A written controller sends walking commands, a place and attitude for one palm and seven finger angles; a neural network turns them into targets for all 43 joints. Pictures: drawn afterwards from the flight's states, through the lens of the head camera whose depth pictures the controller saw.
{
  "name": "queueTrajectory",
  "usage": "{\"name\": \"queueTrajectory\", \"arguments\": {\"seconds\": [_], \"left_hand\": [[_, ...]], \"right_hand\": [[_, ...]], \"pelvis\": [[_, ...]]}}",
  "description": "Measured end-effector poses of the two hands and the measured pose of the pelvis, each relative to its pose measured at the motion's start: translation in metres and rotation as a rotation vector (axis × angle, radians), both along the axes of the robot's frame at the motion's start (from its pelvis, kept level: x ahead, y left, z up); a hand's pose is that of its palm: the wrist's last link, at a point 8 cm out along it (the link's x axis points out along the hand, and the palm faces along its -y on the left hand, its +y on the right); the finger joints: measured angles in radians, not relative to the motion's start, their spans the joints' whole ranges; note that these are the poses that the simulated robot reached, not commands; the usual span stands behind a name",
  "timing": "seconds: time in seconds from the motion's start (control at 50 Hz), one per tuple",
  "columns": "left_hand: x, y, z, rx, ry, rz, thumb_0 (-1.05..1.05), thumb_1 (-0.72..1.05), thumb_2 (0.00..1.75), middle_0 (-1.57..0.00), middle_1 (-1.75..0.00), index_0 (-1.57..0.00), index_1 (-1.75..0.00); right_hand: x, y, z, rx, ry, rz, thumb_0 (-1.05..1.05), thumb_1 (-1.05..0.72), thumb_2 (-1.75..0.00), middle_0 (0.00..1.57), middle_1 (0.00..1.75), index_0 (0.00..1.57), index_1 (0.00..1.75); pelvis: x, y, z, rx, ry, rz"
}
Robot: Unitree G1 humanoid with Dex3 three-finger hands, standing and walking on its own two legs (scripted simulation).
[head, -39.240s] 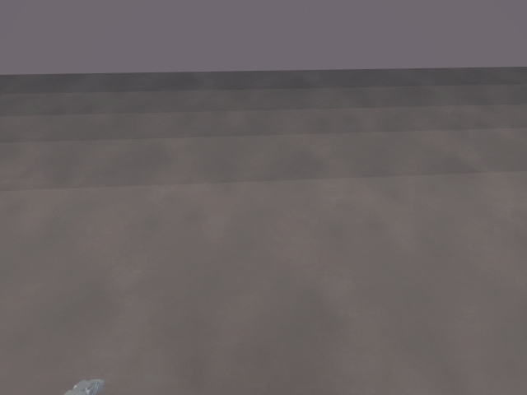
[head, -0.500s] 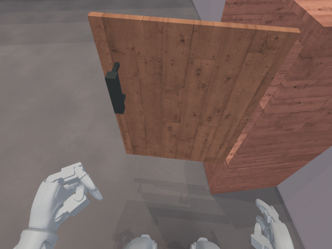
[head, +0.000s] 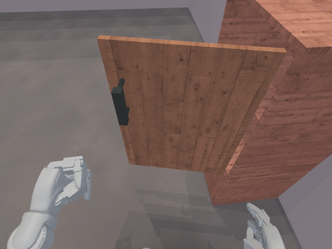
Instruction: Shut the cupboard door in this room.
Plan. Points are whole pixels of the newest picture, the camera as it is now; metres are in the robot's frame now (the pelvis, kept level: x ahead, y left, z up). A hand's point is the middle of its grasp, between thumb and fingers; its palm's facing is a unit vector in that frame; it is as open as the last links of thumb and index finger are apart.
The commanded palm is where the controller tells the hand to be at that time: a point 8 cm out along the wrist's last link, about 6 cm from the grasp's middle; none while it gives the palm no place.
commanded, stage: raise the hand and make a fist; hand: left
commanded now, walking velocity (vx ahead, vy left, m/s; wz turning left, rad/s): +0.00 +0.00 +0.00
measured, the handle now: (122, 102) +0.48 +0.16 +0.07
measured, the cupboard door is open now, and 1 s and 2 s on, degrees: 77 77 77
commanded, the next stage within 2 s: bring the fist close to the handle in 0.32 s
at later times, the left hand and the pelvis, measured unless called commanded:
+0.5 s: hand (97, 190) +0.22 +0.16 +0.08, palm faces -0.03 -1.00 -0.05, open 3.1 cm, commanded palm +0.21 +0.22 +0.08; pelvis +0.00 -0.02 +0.00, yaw +0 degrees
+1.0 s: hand (112, 151) +0.31 +0.15 +0.08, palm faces -0.04 -1.00 -0.03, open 3.1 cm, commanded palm +0.29 +0.21 +0.08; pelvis +0.00 -0.02 +0.00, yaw -1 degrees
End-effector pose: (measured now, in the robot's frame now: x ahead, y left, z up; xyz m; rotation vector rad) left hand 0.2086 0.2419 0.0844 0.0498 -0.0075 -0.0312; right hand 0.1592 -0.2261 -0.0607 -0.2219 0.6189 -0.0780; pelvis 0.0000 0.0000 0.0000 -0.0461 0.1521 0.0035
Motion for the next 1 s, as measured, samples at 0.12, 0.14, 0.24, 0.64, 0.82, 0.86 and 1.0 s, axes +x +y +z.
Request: {"name": "queueTrajectory", "arguments": {"seconds": [0.12, 0.14, 0.24, 0.64, 0.82, 0.86, 1.0], "left_hand": [[0.000, -0.008, -0.005, -0.012, 0.026, -0.007, 0.01, 0.90, 0.90, -1.30, -1.50, -1.30, -1.50], [0.000, -0.010, -0.006, -0.012, 0.029, -0.008, 0.01, 0.90, 0.90, -1.30, -1.50, -1.30, -1.50], [-0.003, -0.016, -0.005, -0.008, 0.016, -0.001, 0.01, 0.90, 0.90, -1.30, -1.50, -1.30, -1.50], [0.016, -0.027, -0.002, -0.008, -0.024, -0.002, 0.01, 0.90, 0.90, -1.30, -1.50, -1.31, -1.50], [0.054, -0.036, -0.003, -0.017, -0.008, -0.025, 0.01, 0.90, 0.90, -1.30, -1.50, -1.30, -1.50], [0.062, -0.035, -0.003, -0.016, -0.006, -0.016, 0.01, 0.90, 0.90, -1.30, -1.50, -1.30, -1.50], [0.086, -0.036, -0.003, -0.022, -0.015, -0.014, 0.01, 0.90, 0.90, -1.30, -1.50, -1.30, -1.50]], "right_hand": [[-0.008, -0.016, 0.001, -0.018, 0.010, -0.022, 0.01, -0.90, -0.90, 0.20, 0.30, 0.20, 0.30], [-0.009, -0.018, 0.002, -0.020, 0.010, -0.024, 0.01, -0.90, -0.90, 0.20, 0.30, 0.20, 0.30], [-0.009, -0.026, 0.001, -0.025, 0.008, -0.026, 0.01, -0.90, -0.90, 0.20, 0.30, 0.20, 0.30], [0.000, -0.029, -0.008, 0.000, 0.010, -0.005, 0.01, -0.90, -0.90, 0.20, 0.30, 0.20, 0.30], [-0.013, -0.036, -0.011, -0.001, 0.060, -0.039, 0.01, -0.90, -0.90, 0.20, 0.30, 0.20, 0.30], [-0.016, -0.038, -0.012, -0.002, 0.076, -0.047, 0.01, -0.90, -0.90, 0.20, 0.30, 0.20, 0.30], [-0.027, -0.042, -0.017, -0.009, 0.134, -0.071, 0.01, -0.90, -0.90, 0.20, 0.30, 0.20, 0.30]], "pelvis": [[-0.001, -0.006, 0.001, 0.007, -0.004, -0.004], [-0.001, -0.007, 0.001, 0.008, -0.005, -0.004], [-0.001, -0.012, 0.001, 0.012, -0.004, -0.005], [-0.005, -0.025, -0.002, 0.017, -0.003, 0.006], [-0.004, -0.026, 0.001, 0.028, 0.001, -0.006], [-0.004, -0.026, 0.002, 0.029, 0.002, -0.008], [-0.002, -0.024, 0.003, 0.032, 0.011, -0.016]]}}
